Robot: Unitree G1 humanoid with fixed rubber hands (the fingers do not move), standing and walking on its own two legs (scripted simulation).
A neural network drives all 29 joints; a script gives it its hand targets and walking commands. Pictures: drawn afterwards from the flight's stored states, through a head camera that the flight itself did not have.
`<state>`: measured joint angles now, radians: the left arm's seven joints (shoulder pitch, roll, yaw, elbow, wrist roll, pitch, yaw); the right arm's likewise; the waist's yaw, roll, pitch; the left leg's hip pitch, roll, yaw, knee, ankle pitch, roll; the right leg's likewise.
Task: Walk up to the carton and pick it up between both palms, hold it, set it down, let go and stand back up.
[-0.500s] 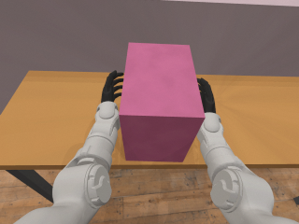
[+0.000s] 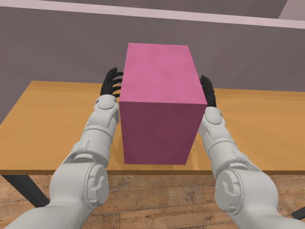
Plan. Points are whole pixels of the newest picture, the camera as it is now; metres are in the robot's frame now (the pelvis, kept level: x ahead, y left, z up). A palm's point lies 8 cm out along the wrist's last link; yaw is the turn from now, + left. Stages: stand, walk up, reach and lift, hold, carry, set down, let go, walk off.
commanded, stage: reach and lift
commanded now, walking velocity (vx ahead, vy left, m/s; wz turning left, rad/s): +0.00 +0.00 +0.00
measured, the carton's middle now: (156, 103) +0.45 +0.03 +0.11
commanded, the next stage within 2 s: hold in 1.64 s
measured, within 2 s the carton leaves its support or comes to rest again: neither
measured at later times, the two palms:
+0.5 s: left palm (100, 86) +0.39 +0.17 +0.20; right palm (211, 99) +0.39 -0.10 +0.20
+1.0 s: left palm (104, 84) +0.39 +0.16 +0.21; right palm (220, 92) +0.39 -0.11 +0.22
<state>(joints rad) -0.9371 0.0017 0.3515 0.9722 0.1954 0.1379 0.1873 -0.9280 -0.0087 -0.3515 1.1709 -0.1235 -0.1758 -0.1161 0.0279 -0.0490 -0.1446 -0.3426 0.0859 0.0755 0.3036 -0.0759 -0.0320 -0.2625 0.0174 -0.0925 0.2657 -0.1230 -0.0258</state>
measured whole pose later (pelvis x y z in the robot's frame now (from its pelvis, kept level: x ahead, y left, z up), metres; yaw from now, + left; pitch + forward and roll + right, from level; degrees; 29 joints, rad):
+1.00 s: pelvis -0.01 +0.01 +0.00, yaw +1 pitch -7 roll -1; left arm -0.89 0.03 0.32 0.57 0.24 0.67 0.12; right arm -0.97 -0.04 -0.07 0.87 0.22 0.33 -0.21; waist -0.08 -0.06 -0.01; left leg -0.11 0.06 0.04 0.35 -0.13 -0.02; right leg -0.01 0.01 -0.08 0.29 -0.16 -0.01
